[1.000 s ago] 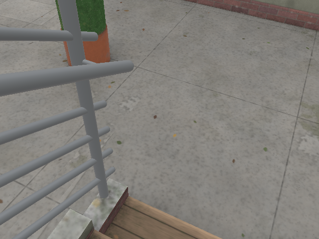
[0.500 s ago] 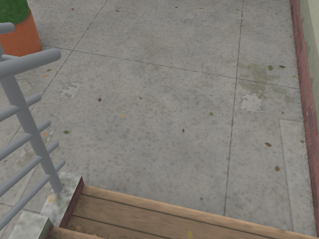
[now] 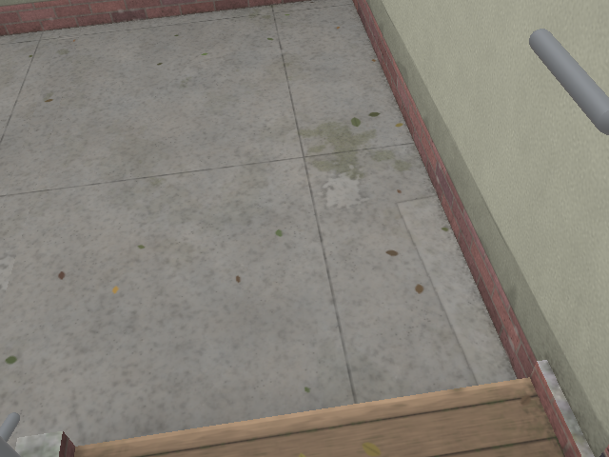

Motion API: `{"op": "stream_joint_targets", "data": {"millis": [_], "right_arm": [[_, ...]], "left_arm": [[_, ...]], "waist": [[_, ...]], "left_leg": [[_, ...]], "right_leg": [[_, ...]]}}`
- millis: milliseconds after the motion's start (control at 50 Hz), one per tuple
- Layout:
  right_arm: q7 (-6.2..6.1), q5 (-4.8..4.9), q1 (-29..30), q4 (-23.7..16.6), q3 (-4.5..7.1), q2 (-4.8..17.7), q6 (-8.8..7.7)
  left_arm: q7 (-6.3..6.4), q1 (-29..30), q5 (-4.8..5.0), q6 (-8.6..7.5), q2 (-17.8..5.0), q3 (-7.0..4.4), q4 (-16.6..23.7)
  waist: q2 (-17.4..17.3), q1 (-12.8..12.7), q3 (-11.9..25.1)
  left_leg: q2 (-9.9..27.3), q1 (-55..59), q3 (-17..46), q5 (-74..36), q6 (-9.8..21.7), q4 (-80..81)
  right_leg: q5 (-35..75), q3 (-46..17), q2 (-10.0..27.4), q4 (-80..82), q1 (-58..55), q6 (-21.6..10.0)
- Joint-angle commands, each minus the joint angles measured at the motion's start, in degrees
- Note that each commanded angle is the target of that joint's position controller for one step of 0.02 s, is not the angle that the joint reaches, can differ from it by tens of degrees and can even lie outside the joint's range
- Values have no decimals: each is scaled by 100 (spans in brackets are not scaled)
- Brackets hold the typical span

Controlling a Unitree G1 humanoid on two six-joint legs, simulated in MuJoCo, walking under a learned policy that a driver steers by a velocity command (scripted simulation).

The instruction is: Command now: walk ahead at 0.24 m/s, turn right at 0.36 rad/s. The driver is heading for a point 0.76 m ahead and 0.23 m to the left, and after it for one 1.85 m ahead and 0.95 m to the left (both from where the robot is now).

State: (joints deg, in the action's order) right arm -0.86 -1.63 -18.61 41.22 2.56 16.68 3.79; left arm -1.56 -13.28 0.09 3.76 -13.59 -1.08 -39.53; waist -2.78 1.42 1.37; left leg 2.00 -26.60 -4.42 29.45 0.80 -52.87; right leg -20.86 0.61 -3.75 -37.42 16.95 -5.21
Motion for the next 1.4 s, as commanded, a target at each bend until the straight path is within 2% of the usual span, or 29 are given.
{"op": "stream_joint_targets", "data": {"millis": [20, 60, 120, 280, 360, 480, 540, 580, 600, 620, 640, 660, 680, 720, 760, 800, 820, 860, 960, 1080, 1140, 1160, 1180, 1200, 1220, 1240, 1280, 1360, 1400], "right_arm": [[79, 15, 895, -741, 76, 494, -318], [145, -153, 183, -213, 103, 591, -273], [276, -97, -166, 158, 157, 579, -234], [273, -102, 730, 319, 305, 529, -362], [377, -171, 988, 274, 311, 332, -468], [429, 35, 1985, 20, 56, -109, -692], [342, -15, 1265, 312, 64, 31, -700], [240, -28, -614, 1022, 172, 136, -625], [266, -172, -1135, 1234, 289, 657, -631], [308, -83, -1592, 1200, 365, 977, -546], [313, 308, -2023, 1187, 422, 1001, -420], [141, 283, -1726, 1137, 472, 1263, -328], [31, 230, -1136, 1088, 337, 801, -269], [24, -24, -599, 1016, 195, 432, -385], [-1, 165, -20, 966, 103, 327, -625], [-49, 240, -375, 1129, 155, 500, -633], [-18, 164, -473, 1136, 200, 526, -652], [-69, 226, -899, 1240, 145, 223, -697], [-71, 98, -791, 1060, 95, 216, -643], [-272, -117, -1074, 1227, -1, 133, -549], [-106, 22, -1416, 1381, 59, 219, -512], [-105, 315, -2202, 1432, 68, 0, -551], [-257, 324, -2163, 1411, 17, 144, -558], [-284, 184, -1673, 1243, 16, 343, -553], [-225, -37, -552, 998, 76, 468, -488], [-123, -189, 314, 767, 107, 452, -451], [25, -128, 230, 962, 138, 165, -394], [241, -161, 557, 1092, 29, -330, -400], [307, -186, 129, 1374, 82, -239, -351]], "left_arm": [[297, -872, -100, -89, -1208, -318, -237], [232, -466, -31, -247, -943, -250, -194], [89, -433, -15, -409, -1076, -338, -376], [249, -1963, -106, -805, -1034, -385, -1219], [337, -1408, -133, -970, -747, -213, -1229], [389, -1794, -249, -950, -788, -159, -1451], [517, -2006, -336, -814, -681, -98, -1675], [482, -1830, -333, -730, -834, -128, -1703], [390, -2024, -239, -774, -682, -113, -1678], [355, -2415, -13, -794, -409, -71, -1524], [317, -1954, 45, -845, -932, -112, -1229], [340, -809, -7, -842, -725, -37, -685], [376, -127, -241, -779, -780, -51, -675], [336, -680, -454, -619, -691, -96, -946], [252, -380, -369, -526, -486, -105, -838], [172, -623, -493, -492, -199, -42, -990], [137, -1084, -364, -471, -274, -98, -1215], [99, 108, -279, -566, -649, -277, -775], [-23, 1112, -423, -682, -262, -171, -370], [157, 862, 41, -952, -259, -114, -262], [249, -1231, -2, -831, -683, -332, -1032], [205, -1822, -132, -771, -834, -360, -998], [71, -2134, -10, -744, -648, -343, -933], [82, -2040, 11, -761, -983, -470, -944], [188, -1614, -48, -792, -665, -414, -878], [183, -1342, -178, -861, -365, -286, -846], [152, -1185, -284, -992, -237, -153, -1098], [168, -1236, -25, -1098, -343, -117, -1368], [180, -1346, -60, -1076, -523, -183, -1429]], "waist": [[1066, -302, -1004], [1054, 39, -719], [632, 242, -519], [791, -474, -788], [670, -376, -777], [723, -1032, -1262], [547, -801, -1301], [273, 83, -82], [-620, 171, 293], [-1278, 162, 1615], [-505, 796, 2472], [-848, 880, 1992], [88, 689, 704], [317, -27, -308], [323, -476, -842], [-401, -446, -176], [-425, -529, 132], [-34, -163, -133], [29, 161, -455], [-220, 438, -831], [1025, -239, 218], [1781, -116, 1291], [1358, -455, 1760], [1530, -512, 1563], [1001, -564, 671], [229, -561, -366], [149, 2, -991], [1192, 103, -588], [856, 314, -318]], "left_leg": [[20, -3029, 833, -835, -144, -655], [8, -2104, 639, -1717, -294, -1042], [-4, -1444, 659, -2583, -259, -1654], [-322, -2959, 1838, -3872, -144, -268], [-431, -1780, 1549, -5380, -24, 812], [-176, -555, 712, -5514, 247, 2588], [74, -169, 607, -4492, 435, 3413], [-150, 2246, 267, -4448, 599, 3772], [135, 3924, 333, -5957, 847, 2768], [1426, 6668, 1789, -7964, 1640, 270], [1839, 7106, 2911, -6513, 2191, 1032], [2149, 6348, 3908, -3454, 2518, 2585], [1705, 4870, 3528, -2664, 2097, 3159], [1557, 1992, 3439, -2891, 2098, 2789], [333, -131, 2085, -3412, 1526, 3396], [320, 312, 2101, -4964, 1663, 3060], [398, 631, 2187, -5380, 1680, 2796], [301, 1566, 2684, -3828, 1680, 2341], [-303, 199, 2978, -1509, 1385, 1757], [-650, 1243, 3197, -1953, 1246, 18], [-1128, -241, 1998, 94, 1028, -3575], [-1218, -2070, 1426, 2633, 785, -5897], [-849, -2991, 1156, 2307, 775, -6745], [-680, -3635, 653, 1460, 602, -7108], [-517, -4064, 439, 579, 464, -6635], [-295, -3875, 1050, -129, 487, -5671], [-94, -2796, 1616, -1334, 433, -3453], [-330, -780, 850, -3117, 232, -803], [-295, -1086, 889, -3899, 391, -998]], "right_leg": [[-2331, -3366, 1978, 2879, -1173, -877], [-1218, -2402, 1393, 2795, -536, -667], [-659, -1908, 1164, 2852, -64, -634], [100, -1631, 1534, 1774, -1928, -629], [240, -895, 1363, 956, -674, -458], [1046, -535, 1316, -129, -291, -352], [2511, -576, 1448, -1327, -1034, -433], [3216, -255, 1167, -3938, -600, -479], [369, 343, 569, -6126, 984, -187], [-3374, 180, 346, -8464, 3561, 187], [-2662, -9, 523, -8479, 4427, 318], [-1942, 24, 424, -7947, 5239, 460], [-1525, 61, 677, -7317, 5202, 470], [-1255, -454, 1049, -5822, 3740, 467], [1187, -279, 963, -2707, 2073, 692], [1975, -42, 778, -2533, 1530, 712], [2660, -63, 751, -2859, 1530, 609], [3461, -566, 877, -1933, 2891, 533], [4559, -395, 311, -453, 1386, 502], [4459, -981, 600, 2258, 442, 472], [4873, -764, 964, 1908, -2877, 440], [6688, -1355, 2090, -519, -5131, 0], [6117, -1778, 2620, -665, -5438, -195], [3329, -2819, 3197, 389, -4665, -1080], [952, -3304, 3066, 1410, -3392, -1361], [1066, -2861, 2722, 1595, -2047, -1282], [2367, -1892, 1919, 1428, -209, -613], [3733, -974, 1413, 1931, 669, -500], [4112, -1042, 1545, 1501, -84, -512]]}}
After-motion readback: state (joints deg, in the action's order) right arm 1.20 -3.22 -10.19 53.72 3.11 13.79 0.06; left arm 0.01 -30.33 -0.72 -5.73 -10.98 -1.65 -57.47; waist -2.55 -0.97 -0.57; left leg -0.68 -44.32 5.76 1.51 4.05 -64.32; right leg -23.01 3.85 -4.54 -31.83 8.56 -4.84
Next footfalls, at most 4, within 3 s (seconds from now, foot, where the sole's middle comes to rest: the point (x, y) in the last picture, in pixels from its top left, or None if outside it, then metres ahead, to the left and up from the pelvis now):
0.58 left None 0.36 0.16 -0.92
1.12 right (302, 447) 0.71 0.08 -1.08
1.74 left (185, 403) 0.94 0.47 -1.24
2.18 right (195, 318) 1.28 0.47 -1.25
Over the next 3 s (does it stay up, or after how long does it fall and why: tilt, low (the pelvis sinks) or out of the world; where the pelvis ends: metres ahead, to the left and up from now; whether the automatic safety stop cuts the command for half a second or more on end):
stays up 1.42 0.72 -0.46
